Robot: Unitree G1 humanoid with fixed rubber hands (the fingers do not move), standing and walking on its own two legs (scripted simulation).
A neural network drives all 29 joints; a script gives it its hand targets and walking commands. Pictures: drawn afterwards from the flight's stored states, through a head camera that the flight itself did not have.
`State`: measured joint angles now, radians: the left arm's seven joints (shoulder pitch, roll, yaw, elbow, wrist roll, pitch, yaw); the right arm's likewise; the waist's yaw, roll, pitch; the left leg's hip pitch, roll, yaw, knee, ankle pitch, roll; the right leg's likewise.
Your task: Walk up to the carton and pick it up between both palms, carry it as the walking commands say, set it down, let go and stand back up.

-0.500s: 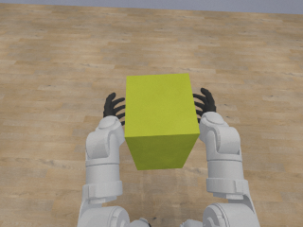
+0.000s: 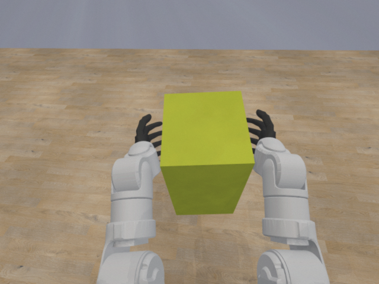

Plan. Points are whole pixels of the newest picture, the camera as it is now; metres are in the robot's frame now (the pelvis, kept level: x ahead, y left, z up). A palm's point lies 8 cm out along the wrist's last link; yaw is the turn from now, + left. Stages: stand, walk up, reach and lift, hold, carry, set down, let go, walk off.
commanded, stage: carry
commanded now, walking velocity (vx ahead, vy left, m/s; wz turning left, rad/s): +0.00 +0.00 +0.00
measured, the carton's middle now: (203, 162) +0.37 +0.00 +0.06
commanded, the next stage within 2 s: hold in 1.90 s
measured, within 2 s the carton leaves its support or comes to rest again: neither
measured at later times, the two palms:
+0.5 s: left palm (132, 180) +0.27 +0.13 +0.13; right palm (265, 172) +0.29 -0.11 +0.13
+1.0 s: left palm (113, 213) +0.21 +0.15 +0.12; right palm (257, 204) +0.23 -0.09 +0.12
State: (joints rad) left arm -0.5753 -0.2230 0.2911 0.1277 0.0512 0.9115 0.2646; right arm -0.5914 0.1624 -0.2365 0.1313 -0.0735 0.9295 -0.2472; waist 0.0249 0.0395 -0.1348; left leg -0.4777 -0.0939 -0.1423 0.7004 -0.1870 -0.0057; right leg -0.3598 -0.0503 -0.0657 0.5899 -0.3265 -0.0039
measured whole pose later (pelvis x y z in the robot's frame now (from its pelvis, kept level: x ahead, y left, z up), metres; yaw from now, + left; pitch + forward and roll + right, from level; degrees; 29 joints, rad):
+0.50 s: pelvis -0.07 +0.00 +0.00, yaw +2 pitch +3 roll +2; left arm -0.60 -0.22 0.32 0.21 0.07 0.93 0.26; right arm -0.62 0.16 -0.25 0.21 -0.10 0.95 -0.23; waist 0.03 0.04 -0.13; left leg -0.46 -0.09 -0.12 0.81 -0.33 -0.01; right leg -0.35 0.00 -0.07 0.59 -0.31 -0.07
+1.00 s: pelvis -0.13 +0.02 -0.01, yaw +2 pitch +2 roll +0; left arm -0.64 -0.22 0.35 0.28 0.08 0.94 0.26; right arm -0.63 0.15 -0.28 0.26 -0.11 0.95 -0.23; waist 0.03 0.03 -0.12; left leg -0.42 -0.07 -0.11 0.63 -0.24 0.00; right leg -0.43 0.00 -0.07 0.64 -0.24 -0.05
